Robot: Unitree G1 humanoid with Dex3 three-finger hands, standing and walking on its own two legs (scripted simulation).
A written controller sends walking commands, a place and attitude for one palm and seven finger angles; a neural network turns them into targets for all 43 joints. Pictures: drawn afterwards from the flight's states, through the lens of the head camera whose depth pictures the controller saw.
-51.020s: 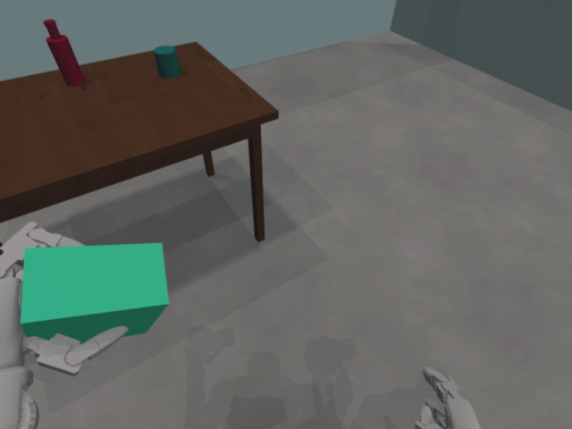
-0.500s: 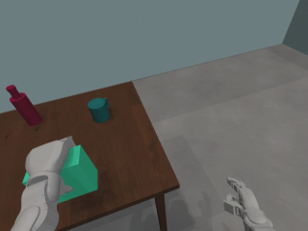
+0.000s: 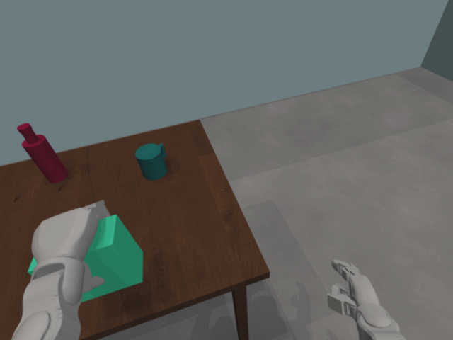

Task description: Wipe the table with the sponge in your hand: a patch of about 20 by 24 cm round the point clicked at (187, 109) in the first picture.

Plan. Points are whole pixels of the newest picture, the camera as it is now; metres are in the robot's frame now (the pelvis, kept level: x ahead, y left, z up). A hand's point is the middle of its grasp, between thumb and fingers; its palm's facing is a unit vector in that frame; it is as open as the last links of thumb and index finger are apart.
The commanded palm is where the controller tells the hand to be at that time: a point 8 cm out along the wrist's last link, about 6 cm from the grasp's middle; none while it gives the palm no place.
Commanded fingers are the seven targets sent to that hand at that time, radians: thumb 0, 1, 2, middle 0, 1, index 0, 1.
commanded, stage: bring the sponge back beside the body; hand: left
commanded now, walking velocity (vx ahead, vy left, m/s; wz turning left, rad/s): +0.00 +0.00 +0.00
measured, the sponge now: (98, 266) +0.21 +0.28 +0.04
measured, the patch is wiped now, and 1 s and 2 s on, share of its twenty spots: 1.00 1.00 1.00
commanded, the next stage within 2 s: step back with the hand held close in 1.10 s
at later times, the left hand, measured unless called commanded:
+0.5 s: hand (75, 258) +0.19 +0.28 +0.10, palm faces +0.06 -0.13 -0.99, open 10.6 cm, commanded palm +0.15 +0.28 +0.17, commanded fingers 0.00 0.10 1.30 -1.20 -1.60 -1.20 -1.60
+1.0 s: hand (73, 266) +0.17 +0.27 +0.11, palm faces +0.06 -0.13 -0.99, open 10.6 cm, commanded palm +0.14 +0.27 +0.18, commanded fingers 0.00 0.10 1.30 -1.20 -1.60 -1.20 -1.60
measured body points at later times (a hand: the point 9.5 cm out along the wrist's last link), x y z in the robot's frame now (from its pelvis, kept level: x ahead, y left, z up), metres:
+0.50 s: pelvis -0.01 +0.00 +0.00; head -0.04 -0.05 +0.45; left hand +0.18 +0.28 +0.15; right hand +0.25 -0.20 -0.07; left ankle -0.02 +0.07 -0.74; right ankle -0.01 -0.09 -0.74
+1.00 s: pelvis -0.02 -0.01 +0.00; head -0.05 -0.06 +0.45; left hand +0.16 +0.27 +0.16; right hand +0.25 -0.21 -0.07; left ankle -0.02 +0.07 -0.74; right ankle -0.01 -0.09 -0.74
